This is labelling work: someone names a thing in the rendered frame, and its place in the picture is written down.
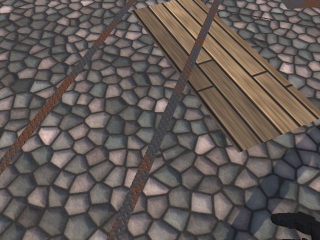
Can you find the right robot hand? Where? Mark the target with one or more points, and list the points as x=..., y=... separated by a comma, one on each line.
x=300, y=221

